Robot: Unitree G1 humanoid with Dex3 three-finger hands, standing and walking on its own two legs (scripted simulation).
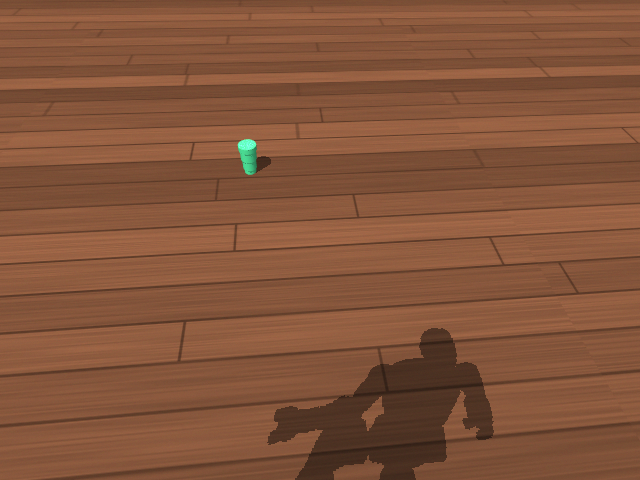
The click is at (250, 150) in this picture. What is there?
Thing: tapered cup
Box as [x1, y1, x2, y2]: [238, 139, 256, 174]
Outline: 245,139 238,143 238,150 240,152 245,172 248,174 252,174 255,172 256,167 256,146 254,141
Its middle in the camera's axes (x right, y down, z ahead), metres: -0.34 -0.37 +1.87
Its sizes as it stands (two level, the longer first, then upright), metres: 0.087 0.087 0.160
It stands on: the floor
